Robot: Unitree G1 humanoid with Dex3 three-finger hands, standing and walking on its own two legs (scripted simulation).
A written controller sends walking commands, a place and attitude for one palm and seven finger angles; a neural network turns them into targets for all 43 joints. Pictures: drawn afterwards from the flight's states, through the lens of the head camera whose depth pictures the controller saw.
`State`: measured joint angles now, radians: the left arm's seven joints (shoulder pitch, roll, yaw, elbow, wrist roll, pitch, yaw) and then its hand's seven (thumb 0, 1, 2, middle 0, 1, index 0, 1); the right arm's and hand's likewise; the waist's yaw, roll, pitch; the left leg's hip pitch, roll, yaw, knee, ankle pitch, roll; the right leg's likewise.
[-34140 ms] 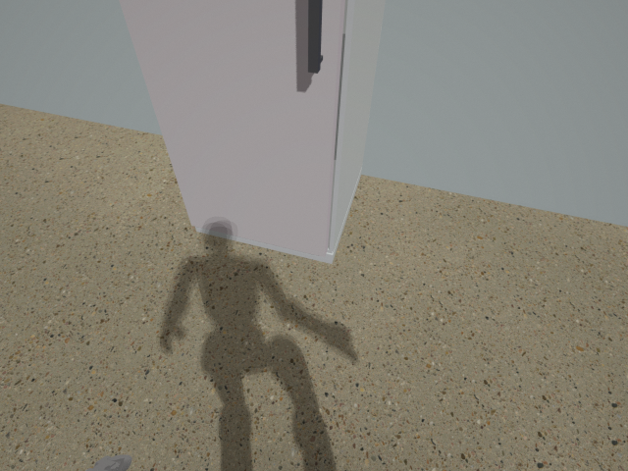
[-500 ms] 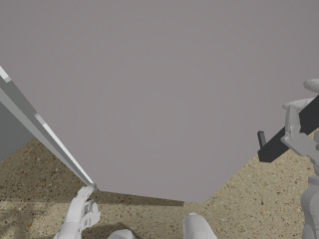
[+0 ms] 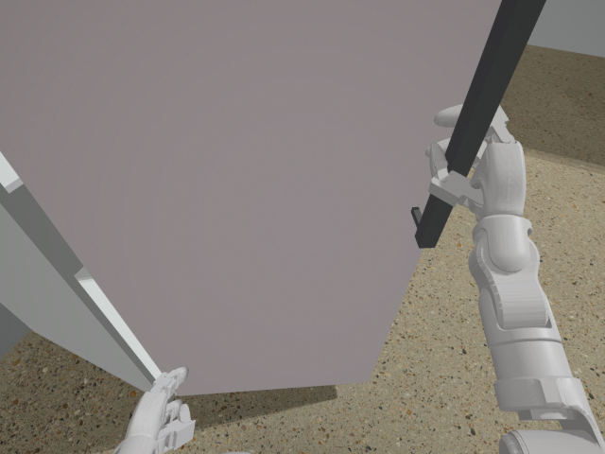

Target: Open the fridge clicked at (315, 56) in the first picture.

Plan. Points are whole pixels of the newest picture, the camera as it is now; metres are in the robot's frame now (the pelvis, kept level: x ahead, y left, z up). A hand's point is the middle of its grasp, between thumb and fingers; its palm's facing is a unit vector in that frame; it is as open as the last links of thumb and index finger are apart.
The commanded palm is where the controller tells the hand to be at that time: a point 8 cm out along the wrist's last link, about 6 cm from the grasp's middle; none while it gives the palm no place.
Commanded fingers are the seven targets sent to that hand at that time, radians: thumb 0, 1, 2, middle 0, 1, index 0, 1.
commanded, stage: stop walking and hold the door back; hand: right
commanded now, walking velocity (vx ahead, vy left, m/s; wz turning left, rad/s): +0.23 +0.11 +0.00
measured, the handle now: (455, 137) +0.42 -0.16 +0.23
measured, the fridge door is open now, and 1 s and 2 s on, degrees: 62 61 62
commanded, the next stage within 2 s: loosen the grip on the handle in 0.72 s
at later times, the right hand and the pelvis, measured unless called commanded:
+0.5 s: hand (435, 166) +0.40 -0.14 +0.21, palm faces +0.11 +0.99 -0.11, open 6.2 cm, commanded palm +0.37 -0.19 +0.19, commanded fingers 0.00 -0.90 -0.90 0.45 1.40 0.45 1.40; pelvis +0.02 +0.01 -0.01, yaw +5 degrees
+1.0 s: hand (442, 177) +0.38 -0.14 +0.21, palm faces +0.11 +0.99 -0.07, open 7.8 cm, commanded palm +0.34 -0.19 +0.20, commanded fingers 0.00 0.31 -0.32 0.45 1.40 0.45 1.40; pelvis +0.00 +0.01 -0.01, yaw +6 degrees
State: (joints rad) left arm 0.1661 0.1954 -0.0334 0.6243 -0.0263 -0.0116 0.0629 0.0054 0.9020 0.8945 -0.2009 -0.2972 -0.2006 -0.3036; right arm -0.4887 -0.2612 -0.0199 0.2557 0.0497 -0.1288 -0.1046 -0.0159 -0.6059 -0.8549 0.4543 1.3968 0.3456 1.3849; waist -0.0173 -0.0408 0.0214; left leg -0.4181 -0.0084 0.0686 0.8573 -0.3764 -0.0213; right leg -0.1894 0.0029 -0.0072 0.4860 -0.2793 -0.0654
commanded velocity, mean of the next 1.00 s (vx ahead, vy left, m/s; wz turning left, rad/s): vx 0.02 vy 0.00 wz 0.00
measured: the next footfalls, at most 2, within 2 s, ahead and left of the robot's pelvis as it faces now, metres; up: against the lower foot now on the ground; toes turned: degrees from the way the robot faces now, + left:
left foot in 0.20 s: +0.05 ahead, +0.15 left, +0.00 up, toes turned +7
right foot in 0.44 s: +0.10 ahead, -0.10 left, +0.00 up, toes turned +7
